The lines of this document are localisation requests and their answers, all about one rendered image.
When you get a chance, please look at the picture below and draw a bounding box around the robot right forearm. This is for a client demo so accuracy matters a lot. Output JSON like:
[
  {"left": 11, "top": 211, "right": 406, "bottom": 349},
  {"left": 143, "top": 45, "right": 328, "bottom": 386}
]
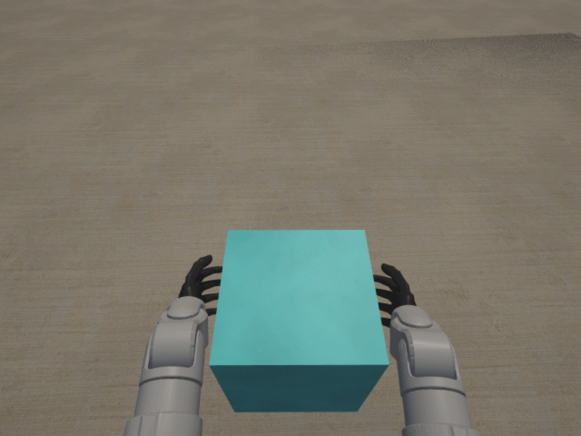
[{"left": 389, "top": 305, "right": 481, "bottom": 436}]

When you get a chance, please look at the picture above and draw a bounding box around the robot left forearm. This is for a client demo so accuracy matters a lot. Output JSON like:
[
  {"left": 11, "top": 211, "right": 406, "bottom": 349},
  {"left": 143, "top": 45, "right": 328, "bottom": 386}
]
[{"left": 124, "top": 296, "right": 209, "bottom": 436}]

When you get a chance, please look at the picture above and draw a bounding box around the carton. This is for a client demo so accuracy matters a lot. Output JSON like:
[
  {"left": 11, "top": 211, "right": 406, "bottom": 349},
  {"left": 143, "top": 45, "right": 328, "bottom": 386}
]
[{"left": 209, "top": 230, "right": 389, "bottom": 412}]

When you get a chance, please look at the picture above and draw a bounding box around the right robot hand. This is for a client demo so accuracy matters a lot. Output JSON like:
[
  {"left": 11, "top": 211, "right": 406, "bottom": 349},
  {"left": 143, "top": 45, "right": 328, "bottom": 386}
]
[{"left": 373, "top": 263, "right": 417, "bottom": 328}]

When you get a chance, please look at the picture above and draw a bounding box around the left robot hand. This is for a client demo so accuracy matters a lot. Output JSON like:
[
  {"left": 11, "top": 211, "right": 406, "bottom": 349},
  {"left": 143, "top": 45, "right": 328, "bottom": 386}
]
[{"left": 178, "top": 255, "right": 222, "bottom": 316}]

